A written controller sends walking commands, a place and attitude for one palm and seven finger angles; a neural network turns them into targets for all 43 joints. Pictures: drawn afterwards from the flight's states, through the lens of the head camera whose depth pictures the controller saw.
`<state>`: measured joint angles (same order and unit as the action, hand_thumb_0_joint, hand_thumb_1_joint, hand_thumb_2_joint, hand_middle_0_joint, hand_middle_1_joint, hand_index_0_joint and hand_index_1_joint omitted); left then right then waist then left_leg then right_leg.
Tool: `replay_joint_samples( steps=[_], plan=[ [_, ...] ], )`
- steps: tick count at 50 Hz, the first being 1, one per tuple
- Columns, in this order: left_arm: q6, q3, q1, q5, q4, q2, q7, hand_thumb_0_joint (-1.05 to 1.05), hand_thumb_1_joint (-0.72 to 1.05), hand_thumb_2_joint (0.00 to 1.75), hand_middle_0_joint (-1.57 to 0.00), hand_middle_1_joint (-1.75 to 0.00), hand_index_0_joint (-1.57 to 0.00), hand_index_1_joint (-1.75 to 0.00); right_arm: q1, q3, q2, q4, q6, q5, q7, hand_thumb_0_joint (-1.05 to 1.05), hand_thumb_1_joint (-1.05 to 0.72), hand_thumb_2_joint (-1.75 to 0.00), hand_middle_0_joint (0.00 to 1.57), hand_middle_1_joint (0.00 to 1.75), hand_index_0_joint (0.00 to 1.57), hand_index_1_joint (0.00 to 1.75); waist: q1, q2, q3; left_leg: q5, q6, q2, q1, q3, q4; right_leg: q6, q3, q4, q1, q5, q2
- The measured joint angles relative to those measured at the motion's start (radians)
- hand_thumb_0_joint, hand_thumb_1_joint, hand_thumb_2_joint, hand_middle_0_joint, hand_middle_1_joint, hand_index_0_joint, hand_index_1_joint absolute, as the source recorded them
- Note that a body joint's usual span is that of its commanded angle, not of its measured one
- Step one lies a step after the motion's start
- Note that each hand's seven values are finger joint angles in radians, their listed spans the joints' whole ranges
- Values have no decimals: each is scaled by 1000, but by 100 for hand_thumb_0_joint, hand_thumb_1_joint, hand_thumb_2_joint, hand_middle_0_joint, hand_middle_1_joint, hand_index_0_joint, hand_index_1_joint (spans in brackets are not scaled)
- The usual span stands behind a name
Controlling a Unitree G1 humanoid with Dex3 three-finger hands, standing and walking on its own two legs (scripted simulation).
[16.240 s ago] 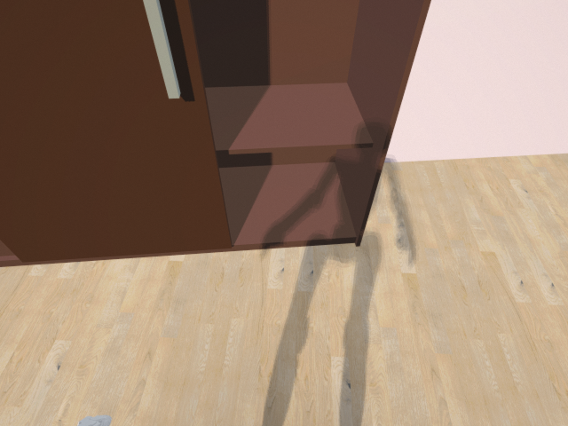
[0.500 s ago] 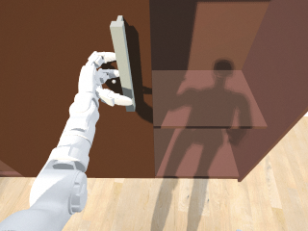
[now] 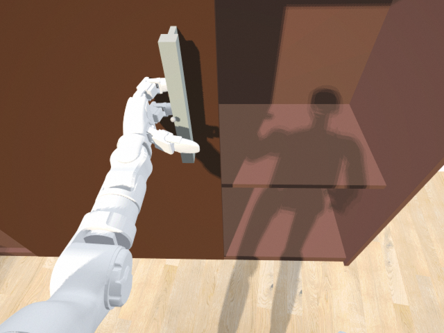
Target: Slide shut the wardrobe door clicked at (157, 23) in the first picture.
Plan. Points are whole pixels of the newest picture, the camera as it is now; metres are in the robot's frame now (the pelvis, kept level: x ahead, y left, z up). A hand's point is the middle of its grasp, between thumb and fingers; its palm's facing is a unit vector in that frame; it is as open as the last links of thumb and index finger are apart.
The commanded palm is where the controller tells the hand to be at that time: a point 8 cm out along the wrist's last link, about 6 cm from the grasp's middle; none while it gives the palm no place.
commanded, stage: move the hooked fingers beside the handle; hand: left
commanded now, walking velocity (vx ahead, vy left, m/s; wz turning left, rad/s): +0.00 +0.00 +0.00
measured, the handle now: (182, 103) +0.50 +0.08 +0.16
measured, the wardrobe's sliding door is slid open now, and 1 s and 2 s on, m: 0.55 0.55 0.55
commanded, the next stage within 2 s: none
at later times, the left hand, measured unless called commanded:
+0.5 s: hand (157, 123) +0.44 +0.12 +0.16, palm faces -0.01 -1.00 +0.00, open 14.0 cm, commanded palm +0.42 +0.17 +0.15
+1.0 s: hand (148, 123) +0.44 +0.13 +0.16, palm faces -0.02 -1.00 +0.00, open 14.0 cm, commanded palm +0.41 +0.18 +0.15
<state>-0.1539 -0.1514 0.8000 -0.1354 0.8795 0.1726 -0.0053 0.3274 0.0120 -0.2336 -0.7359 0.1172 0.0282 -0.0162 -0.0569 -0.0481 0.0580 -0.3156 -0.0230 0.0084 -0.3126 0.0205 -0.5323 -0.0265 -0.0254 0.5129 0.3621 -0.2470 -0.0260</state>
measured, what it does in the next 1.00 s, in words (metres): stands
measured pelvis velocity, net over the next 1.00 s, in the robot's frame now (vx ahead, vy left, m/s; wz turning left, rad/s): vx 0.00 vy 0.01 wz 0.00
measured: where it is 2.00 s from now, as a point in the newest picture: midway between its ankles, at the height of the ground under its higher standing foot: outside the picture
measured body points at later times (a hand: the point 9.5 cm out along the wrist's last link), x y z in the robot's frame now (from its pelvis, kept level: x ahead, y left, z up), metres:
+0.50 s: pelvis -0.01 +0.00 +0.00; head +0.01 -0.02 +0.45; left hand +0.43 +0.17 +0.16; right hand +0.08 -0.26 -0.12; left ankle -0.03 +0.10 -0.73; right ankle +0.01 -0.10 -0.73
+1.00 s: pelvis +0.00 +0.01 +0.00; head +0.01 -0.01 +0.45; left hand +0.43 +0.19 +0.17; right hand +0.08 -0.25 -0.12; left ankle -0.03 +0.10 -0.73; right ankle +0.01 -0.10 -0.73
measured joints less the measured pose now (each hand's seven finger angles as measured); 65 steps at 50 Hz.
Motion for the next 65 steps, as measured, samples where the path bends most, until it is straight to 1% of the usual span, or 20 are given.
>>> replay_joint_samples(
  steps=[5,10,17,24,29,37,42,49,53,57,61,65],
  plan=[
    [-10,-24,-32,1,-28,11,11,-1,-50,30,-32,-122,-31,-120,6,-2,-2,11,-6,3,-1,1,-90,-90,20,30,20,30,-6,-1,0,1,2,-7,13,10,7,-3,10,-6,-8,4,-7],
    [3,-54,-58,3,-47,40,28,-1,-50,30,-31,-121,-31,-120,10,-1,-5,23,-16,8,-6,1,-90,-90,20,30,20,30,-12,1,0,3,5,-13,22,15,12,-6,15,-14,-16,11,-14],
    [16,-50,-78,-19,-72,58,57,-1,-50,30,-30,-120,-31,-120,12,-4,-15,22,-13,15,-14,1,-90,-90,20,30,20,30,-3,-2,-6,8,6,-14,28,9,15,-6,8,-26,-29,18,-14],
    [19,-31,-65,-25,-65,59,67,-1,-51,30,-30,-120,-30,-120,-2,-3,-18,20,-2,16,-18,1,-90,-90,20,30,20,30,1,-3,-11,11,3,-8,22,1,12,-4,1,-25,-27,19,-8],
    [15,-47,-56,-20,-51,55,71,-1,-51,30,-30,-120,-31,-120,-9,2,-12,22,0,13,-16,1,-90,-90,20,30,20,30,-1,1,-3,11,1,-6,22,6,14,-2,6,-21,-23,18,-6],
    [15,-66,-90,-20,-77,74,83,-1,-50,30,-30,-120,-31,-120,2,6,-7,38,-7,14,-14,1,-90,-90,20,30,20,30,-2,2,0,7,-1,-8,28,14,15,0,14,-24,-28,18,-9],
    [26,-58,-100,-24,-90,86,94,-1,-50,30,-30,-120,-30,-120,8,4,-10,34,-8,17,-18,1,-90,-90,20,30,20,30,1,0,-6,6,-2,-6,29,9,13,2,9,-27,-33,17,-6],
    [32,-34,-92,-32,-99,72,98,-1,-51,30,-30,-120,-30,-120,8,1,-14,20,-3,16,-20,1,-90,-90,20,30,20,30,8,-2,-4,7,-5,1,32,2,16,6,3,-30,-38,15,0],
    [38,-47,-90,-26,-94,67,93,-1,-51,30,-30,-120,-30,-120,0,4,-12,22,-6,12,-17,1,-90,-90,20,30,20,30,4,0,0,7,-6,1,33,6,20,6,7,-30,-36,15,0],
    [36,-62,-103,-18,-100,76,90,-1,-50,30,-30,-120,-31,-120,-3,5,-9,33,-9,11,-17,1,-90,-90,20,30,20,30,0,0,0,7,-5,-1,38,12,24,6,12,-31,-37,15,-3],
    [34,-64,-129,-23,-132,81,99,-1,-50,30,-30,-120,-31,-120,2,3,-8,39,-10,13,-17,1,-90,-90,20,30,20,30,4,-2,1,7,-4,-3,47,14,29,5,14,-36,-45,16,-5],
    [47,-70,-141,-27,-143,90,111,-1,-50,30,-30,-120,-31,-120,1,5,-10,37,-16,15,-20,1,-90,-90,20,30,20,30,7,-3,0,7,-3,-5,54,10,31,3,11,-41,-55,16,-6]
  ],
)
